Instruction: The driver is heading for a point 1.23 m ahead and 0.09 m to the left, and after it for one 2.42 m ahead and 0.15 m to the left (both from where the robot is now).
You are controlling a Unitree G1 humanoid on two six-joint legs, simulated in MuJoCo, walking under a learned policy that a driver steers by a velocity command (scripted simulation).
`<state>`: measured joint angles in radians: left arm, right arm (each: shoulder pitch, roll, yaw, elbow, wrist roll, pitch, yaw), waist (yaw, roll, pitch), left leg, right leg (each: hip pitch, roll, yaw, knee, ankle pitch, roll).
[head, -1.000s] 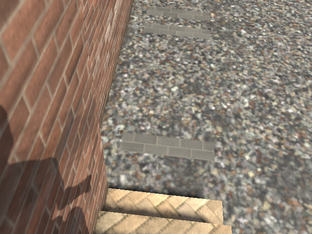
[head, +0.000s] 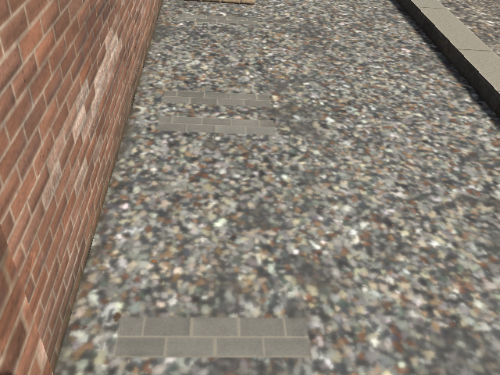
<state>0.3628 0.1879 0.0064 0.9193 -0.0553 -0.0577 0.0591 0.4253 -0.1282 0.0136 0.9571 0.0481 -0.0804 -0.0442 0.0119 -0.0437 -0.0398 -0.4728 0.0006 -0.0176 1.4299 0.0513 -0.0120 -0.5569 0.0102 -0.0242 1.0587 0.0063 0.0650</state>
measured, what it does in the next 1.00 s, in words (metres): goes down: right foot 0.16 m lower, then left foot 0.19 m lower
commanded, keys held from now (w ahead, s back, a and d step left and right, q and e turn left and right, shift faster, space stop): no key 0.60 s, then w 0.40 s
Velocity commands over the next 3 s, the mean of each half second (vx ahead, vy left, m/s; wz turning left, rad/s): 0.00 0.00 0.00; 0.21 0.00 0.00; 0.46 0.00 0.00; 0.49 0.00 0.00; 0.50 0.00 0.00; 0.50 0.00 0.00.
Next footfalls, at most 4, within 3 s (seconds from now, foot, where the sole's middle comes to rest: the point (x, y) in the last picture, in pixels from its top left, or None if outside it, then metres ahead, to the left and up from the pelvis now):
0.06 right None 0.16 -0.09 -0.77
0.38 left None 0.26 0.17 -0.97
0.84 right None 0.29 -0.11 -0.97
1.42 left None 0.51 0.23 -1.16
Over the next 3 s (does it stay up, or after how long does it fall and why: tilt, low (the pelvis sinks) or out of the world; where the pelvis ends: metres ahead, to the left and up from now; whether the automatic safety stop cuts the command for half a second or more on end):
stays up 1.40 0.09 -0.57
